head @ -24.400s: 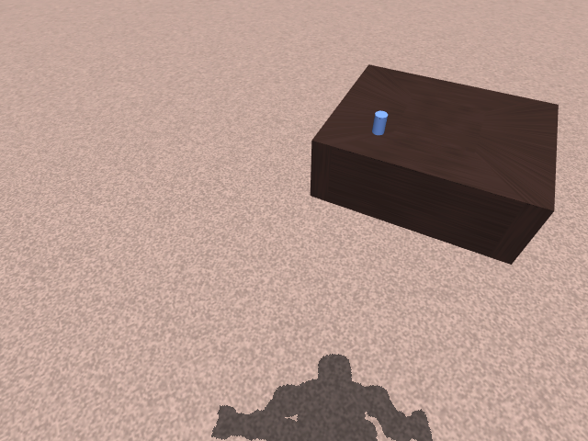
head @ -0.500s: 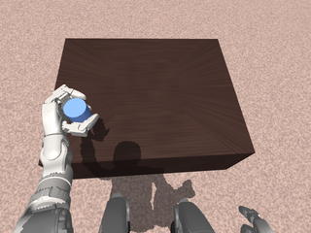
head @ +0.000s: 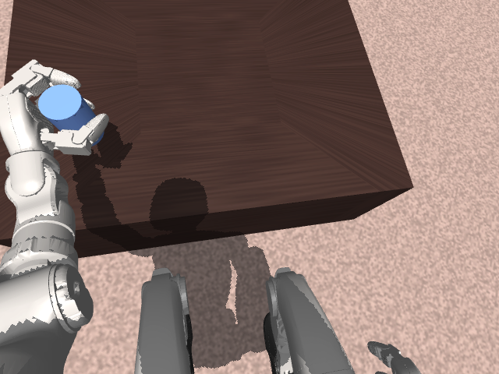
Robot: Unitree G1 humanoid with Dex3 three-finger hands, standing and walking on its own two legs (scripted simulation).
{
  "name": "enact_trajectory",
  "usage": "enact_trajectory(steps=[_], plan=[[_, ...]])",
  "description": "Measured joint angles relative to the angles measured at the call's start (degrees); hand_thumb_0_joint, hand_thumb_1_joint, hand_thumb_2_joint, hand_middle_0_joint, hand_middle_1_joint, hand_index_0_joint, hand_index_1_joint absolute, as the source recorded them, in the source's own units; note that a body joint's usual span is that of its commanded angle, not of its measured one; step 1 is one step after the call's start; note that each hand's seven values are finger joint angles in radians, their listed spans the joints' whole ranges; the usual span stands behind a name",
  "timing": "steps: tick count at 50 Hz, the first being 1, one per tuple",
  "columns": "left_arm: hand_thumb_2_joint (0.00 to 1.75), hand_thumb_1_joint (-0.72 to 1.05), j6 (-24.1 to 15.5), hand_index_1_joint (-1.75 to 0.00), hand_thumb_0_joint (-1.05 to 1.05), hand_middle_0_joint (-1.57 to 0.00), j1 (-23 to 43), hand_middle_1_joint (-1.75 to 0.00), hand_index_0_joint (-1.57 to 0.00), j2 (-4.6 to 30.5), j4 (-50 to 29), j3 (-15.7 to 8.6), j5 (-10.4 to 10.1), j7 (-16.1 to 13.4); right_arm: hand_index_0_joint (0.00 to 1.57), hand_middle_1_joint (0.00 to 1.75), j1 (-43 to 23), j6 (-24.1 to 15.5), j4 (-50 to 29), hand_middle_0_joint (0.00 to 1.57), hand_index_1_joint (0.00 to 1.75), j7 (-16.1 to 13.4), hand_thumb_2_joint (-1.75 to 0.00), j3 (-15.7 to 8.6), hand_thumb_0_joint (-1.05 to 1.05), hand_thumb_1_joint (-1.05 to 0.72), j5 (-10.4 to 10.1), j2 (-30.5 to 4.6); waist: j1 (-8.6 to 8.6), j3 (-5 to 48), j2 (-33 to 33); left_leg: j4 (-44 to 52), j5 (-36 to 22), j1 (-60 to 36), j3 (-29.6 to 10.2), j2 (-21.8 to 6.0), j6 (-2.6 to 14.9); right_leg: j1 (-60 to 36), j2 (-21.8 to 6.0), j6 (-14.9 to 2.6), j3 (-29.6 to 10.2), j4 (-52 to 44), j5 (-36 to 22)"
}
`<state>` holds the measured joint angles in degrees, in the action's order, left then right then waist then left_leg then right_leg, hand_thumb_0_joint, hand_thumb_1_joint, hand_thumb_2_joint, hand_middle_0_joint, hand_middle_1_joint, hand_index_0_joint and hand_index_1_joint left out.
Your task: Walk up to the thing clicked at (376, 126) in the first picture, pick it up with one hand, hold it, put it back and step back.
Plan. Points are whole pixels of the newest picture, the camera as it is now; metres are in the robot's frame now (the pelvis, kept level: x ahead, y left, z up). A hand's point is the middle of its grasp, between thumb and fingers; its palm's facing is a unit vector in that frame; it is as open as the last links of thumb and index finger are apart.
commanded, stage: crouch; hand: left
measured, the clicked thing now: (74, 118) +0.49 +0.24 +0.01
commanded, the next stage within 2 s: lower in 0.48 s
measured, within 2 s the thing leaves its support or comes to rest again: neither
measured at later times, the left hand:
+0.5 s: hand (81, 115) +0.52 +0.25 -0.04, palm faces +0.23 -0.97 -0.02, open 8.3 cm
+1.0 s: hand (94, 130) +0.53 +0.26 -0.11, palm faces +0.24 -0.97 -0.03, open 8.3 cm
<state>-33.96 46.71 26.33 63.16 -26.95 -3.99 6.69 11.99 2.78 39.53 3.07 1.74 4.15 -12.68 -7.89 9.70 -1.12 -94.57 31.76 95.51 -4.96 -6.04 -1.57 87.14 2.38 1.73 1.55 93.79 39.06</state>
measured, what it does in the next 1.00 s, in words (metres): lowers itself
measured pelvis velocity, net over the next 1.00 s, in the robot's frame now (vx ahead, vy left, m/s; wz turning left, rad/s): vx -0.02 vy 0.00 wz -0.06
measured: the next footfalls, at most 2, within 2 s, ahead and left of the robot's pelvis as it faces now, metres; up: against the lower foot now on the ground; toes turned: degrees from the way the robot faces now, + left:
none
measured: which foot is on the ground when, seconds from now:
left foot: down 0.00-1.00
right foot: down 0.00-1.00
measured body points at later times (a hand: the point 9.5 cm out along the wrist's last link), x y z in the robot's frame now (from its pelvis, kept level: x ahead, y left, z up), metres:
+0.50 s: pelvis -0.01 +0.00 -0.05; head +0.20 +0.05 +0.34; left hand +0.50 +0.30 -0.04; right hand +0.05 -0.26 -0.17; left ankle +0.08 +0.14 -0.52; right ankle +0.04 -0.14 -0.52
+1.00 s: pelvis -0.02 +0.00 -0.12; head +0.21 +0.05 +0.26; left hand +0.52 +0.31 -0.10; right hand +0.02 -0.27 -0.23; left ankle +0.08 +0.14 -0.52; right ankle +0.04 -0.14 -0.52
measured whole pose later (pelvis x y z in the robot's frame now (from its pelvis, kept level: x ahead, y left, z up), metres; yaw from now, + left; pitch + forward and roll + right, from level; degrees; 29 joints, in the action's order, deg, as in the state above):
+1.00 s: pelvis -0.02 +0.00 -0.12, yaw -4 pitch +35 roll -7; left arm -27.8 58.8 38.8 66.4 -31.2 -0.7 8.3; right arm 10.4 4.4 38.0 2.5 5.3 6.2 -14.6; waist -10.9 5.6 0.7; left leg -116.7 34.2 118.8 -8.5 -6.4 -2.2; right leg 109.7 4.3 2.2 2.5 116.5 42.7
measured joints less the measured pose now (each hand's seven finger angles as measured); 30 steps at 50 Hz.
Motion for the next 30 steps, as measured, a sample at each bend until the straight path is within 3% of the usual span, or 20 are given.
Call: enact_trajectory(steps=[30], plan=[[1.1,-0.32,6.2,-1.19,-0.02,-0.89,7.8,-1.2,-0.93,6.8,-0.1,-1.9,1.9,0.5,0.2,0.3,-0.8,1.0,-1.1,0.2,0.3,-0.9,-0.91,1.8,0.0,-0.93,0.6,-0.7,-1.43,-1.6,0.5,-11.8,1.7,13.3,-1.7,-0.3,-0.03,12.9,1.0,0.41,0.4,11.9,2.2]])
